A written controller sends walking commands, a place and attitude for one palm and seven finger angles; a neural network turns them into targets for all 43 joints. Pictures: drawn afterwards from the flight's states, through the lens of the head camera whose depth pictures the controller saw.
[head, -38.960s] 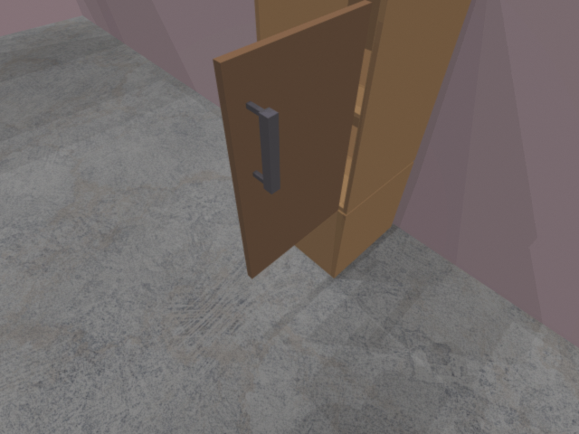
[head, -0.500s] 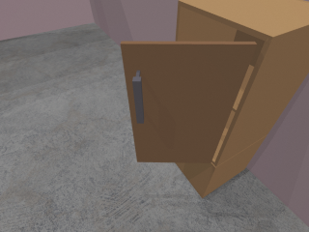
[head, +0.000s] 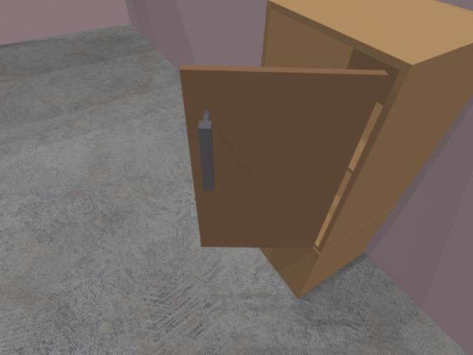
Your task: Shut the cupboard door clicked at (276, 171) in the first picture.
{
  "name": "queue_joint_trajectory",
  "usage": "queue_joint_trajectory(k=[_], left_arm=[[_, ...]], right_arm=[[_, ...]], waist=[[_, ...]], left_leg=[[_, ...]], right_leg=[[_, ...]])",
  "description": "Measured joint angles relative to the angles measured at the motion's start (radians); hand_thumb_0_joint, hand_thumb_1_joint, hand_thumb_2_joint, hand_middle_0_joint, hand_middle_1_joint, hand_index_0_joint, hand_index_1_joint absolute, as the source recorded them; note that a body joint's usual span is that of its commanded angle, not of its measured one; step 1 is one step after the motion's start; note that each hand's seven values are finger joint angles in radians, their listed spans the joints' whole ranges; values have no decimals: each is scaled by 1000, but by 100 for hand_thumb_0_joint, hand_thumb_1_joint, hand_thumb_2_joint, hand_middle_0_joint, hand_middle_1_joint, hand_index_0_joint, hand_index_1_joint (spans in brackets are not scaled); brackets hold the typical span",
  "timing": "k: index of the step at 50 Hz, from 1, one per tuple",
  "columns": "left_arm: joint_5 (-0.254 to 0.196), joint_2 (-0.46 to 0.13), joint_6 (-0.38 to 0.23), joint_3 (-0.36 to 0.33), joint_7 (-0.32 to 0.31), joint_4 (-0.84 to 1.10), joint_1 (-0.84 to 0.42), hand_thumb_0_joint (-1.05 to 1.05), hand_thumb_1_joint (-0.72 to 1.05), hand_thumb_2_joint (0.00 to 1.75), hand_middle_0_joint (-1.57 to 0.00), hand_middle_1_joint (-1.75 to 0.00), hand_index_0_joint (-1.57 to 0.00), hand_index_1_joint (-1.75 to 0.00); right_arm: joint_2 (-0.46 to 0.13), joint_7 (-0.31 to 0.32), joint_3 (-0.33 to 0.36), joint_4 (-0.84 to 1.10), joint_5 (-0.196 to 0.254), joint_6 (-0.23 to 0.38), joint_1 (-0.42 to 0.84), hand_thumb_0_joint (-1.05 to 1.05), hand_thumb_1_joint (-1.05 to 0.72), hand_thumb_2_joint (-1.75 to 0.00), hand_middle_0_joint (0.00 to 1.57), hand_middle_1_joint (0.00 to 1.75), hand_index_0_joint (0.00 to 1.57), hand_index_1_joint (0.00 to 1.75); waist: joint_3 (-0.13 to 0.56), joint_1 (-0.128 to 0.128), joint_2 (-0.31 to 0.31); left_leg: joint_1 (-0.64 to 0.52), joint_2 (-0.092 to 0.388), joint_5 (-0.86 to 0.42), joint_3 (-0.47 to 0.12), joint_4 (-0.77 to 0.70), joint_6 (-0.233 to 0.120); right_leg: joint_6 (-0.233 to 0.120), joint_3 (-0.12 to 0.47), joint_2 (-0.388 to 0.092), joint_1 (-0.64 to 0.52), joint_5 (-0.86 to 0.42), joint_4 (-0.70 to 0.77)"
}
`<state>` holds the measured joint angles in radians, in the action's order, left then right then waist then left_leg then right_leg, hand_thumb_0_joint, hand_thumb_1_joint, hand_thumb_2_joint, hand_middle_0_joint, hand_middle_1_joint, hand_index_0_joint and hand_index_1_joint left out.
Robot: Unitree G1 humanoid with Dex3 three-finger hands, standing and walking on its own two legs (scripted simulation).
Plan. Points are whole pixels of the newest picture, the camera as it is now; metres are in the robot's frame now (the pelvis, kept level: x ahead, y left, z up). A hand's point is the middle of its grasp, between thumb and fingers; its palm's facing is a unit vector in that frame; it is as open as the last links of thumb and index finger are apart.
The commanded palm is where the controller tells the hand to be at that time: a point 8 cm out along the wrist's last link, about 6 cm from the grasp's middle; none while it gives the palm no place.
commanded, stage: look again from close up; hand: left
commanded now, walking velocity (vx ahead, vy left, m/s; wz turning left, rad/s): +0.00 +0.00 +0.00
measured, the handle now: (207, 152) +0.48 +0.08 +0.09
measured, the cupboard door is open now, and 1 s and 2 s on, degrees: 58 58 58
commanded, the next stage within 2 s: shuffle to correct the standing spot in 0.38 s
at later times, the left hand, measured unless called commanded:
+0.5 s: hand out of the picture +0.03 +0.15 -0.17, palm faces +0.03 -0.98 -0.21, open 7.3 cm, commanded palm none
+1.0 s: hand out of the picture +0.02 +0.10 -0.18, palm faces +0.09 -0.98 -0.15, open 7.4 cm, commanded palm none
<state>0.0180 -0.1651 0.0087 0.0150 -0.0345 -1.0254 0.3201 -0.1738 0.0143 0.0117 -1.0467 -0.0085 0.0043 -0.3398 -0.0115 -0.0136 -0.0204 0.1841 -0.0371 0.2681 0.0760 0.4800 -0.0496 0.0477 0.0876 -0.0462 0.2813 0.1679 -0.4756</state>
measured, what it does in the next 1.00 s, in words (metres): shifts its weight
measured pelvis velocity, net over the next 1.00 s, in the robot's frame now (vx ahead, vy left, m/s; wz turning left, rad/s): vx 0.03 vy -0.07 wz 0.03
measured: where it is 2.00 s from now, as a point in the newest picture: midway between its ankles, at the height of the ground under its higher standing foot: outside the picture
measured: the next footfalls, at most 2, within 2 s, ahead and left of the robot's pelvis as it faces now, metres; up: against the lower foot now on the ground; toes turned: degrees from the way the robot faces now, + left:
right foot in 1.34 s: +0.10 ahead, -0.29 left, +0.00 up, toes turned -3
left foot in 1.48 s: +0.09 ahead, -0.02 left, +0.00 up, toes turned +2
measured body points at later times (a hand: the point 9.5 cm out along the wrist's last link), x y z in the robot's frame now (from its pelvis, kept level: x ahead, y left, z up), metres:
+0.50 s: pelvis +0.01 -0.02 +0.00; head +0.02 -0.02 +0.45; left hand +0.03 +0.21 -0.15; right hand +0.04 -0.25 -0.15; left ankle +0.00 +0.09 -0.74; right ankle +0.06 -0.16 -0.74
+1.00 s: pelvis +0.03 -0.07 +0.00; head +0.05 -0.05 +0.44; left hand +0.02 +0.15 -0.17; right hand +0.06 -0.32 -0.15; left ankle +0.01 +0.04 -0.73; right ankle +0.06 -0.16 -0.74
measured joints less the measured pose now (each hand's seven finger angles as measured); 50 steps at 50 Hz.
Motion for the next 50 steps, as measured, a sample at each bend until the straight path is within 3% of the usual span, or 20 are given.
queue_joint_trajectory(k=[10, 30, 41, 47, 50], left_arm=[[-4, -6, -8, -2, -7, -18, -37, 1, 91, 90, -20, -30, -20, -30], [-5, -5, -6, -8, 0, -38, -37, 0, 91, 90, -20, -30, -20, -30], [13, -9, 26, -48, 30, 12, 15, 0, 91, 90, -20, -30, -20, -30], [13, 8, 26, -59, 21, 31, 19, 0, 90, 90, -20, -30, -20, -30], [9, 13, 37, -59, 16, 35, 18, 0, 90, 90, -20, -30, -20, -30]], right_arm=[[29, 3, -9, -23, 3, 10, 43, 1, -90, -90, 20, 30, 20, 30], [14, 10, -4, -53, -2, 10, 79, 1, -91, -90, 20, 30, 20, 30], [22, 26, 26, -30, -16, -17, 55, 1, -90, -90, 21, 30, 20, 30], [3, 39, 32, -19, -7, -24, 70, 1, -90, -90, 20, 30, 20, 30], [6, 44, 29, -13, -4, -13, 85, 1, -90, -90, 20, 30, 20, 30]], waist=[[-9, -1, 9], [-15, 7, 3], [-14, 10, 1], [-25, 16, 1], [-28, 20, -19]], left_leg=[[-25, 16, 3, -13, -15, 18], [-43, 38, 0, -35, -35, 43], [10, 80, 56, -48, 51, 77], [115, 81, 217, -54, 268, 38], [92, 66, 157, -17, 175, 36]], right_leg=[[-1, -14, 14, -25, 7, 11], [-25, -39, 33, -44, 13, 22], [-68, -56, 75, 21, 78, -85], [-104, -88, 102, 21, 71, -58], [-106, -92, 110, 13, 66, -48]])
